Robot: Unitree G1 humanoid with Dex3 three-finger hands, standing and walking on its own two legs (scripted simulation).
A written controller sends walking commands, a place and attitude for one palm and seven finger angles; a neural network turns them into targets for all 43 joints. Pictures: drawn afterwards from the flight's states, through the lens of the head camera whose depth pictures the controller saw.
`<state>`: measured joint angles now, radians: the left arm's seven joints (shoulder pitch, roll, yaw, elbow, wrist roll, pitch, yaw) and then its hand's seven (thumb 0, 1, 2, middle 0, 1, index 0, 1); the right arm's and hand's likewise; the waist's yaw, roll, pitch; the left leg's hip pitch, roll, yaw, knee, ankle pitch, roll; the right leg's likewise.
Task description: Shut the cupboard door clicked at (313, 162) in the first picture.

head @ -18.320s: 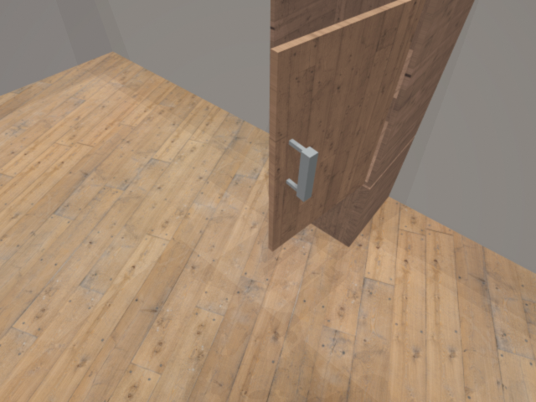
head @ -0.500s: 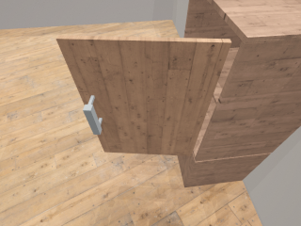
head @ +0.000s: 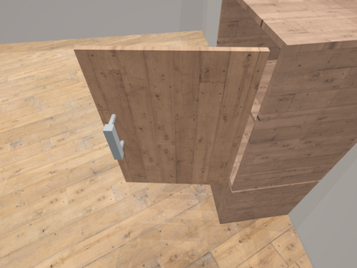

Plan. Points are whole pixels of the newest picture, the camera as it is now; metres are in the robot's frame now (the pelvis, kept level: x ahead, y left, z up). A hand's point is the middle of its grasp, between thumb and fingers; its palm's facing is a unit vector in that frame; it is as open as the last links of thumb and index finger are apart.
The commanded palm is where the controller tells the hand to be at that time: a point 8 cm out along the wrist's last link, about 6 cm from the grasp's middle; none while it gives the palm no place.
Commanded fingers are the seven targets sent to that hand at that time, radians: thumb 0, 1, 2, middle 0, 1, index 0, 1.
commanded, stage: come to a stop and stand still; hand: left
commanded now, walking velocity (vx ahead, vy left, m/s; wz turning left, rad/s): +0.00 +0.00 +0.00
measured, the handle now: (116, 137) +0.47 +0.22 -0.02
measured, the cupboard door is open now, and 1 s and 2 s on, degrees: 80 80 80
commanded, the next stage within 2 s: look again from close up in 0.12 s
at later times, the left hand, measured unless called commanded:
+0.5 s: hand out of the picture -0.01 +0.15 -0.17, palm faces +0.01 -0.99 -0.17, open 7.3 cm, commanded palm none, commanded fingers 0.00 0.90 0.90 -0.20 -0.30 -0.20 -0.30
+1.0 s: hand (105, 252) +0.17 +0.18 -0.05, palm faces +0.23 -0.96 -0.17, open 7.1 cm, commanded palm +0.10 +0.21 -0.07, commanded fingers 0.00 0.90 0.90 -0.37 -0.48 -0.37 -0.48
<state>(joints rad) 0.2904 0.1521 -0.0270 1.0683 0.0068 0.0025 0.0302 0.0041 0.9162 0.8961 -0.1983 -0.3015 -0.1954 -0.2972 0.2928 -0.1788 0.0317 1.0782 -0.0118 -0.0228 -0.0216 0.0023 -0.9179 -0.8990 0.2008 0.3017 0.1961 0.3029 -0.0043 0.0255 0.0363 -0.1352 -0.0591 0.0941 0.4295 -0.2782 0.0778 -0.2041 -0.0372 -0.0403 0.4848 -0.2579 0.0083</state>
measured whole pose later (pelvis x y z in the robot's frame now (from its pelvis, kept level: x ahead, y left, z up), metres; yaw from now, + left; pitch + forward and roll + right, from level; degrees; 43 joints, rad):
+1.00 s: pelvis -0.01 -0.02 -0.02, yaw +4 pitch +2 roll +1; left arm 0.42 0.19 0.02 0.21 -0.14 -0.13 0.08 0.03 0.95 0.90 -0.23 -0.34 -0.23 -0.33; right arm 0.37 -0.25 -0.01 0.85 0.02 -0.32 -0.04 0.02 -0.92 -0.90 0.20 0.30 0.20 0.30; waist -0.06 0.03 -0.04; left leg -0.33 -0.08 0.04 0.64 -0.35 0.06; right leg -0.38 -0.05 -0.07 0.69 -0.35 -0.02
